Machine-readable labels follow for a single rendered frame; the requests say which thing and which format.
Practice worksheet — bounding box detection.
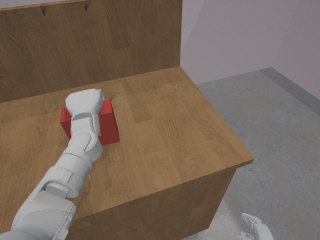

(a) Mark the left robot hand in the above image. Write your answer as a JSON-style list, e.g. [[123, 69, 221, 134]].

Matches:
[[65, 88, 105, 137]]

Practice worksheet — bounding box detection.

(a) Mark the sponge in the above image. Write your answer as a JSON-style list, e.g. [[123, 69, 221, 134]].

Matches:
[[60, 99, 120, 146]]

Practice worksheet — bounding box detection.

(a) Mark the left robot forearm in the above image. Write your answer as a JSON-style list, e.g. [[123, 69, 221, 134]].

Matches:
[[11, 110, 103, 231]]

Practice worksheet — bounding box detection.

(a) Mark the table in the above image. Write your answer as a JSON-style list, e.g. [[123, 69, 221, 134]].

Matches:
[[0, 0, 255, 240]]

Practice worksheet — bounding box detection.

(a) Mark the right robot hand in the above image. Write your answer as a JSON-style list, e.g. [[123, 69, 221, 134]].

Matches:
[[237, 213, 275, 240]]

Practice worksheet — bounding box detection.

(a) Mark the robot left upper arm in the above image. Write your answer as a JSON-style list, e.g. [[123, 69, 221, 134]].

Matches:
[[0, 190, 77, 240]]

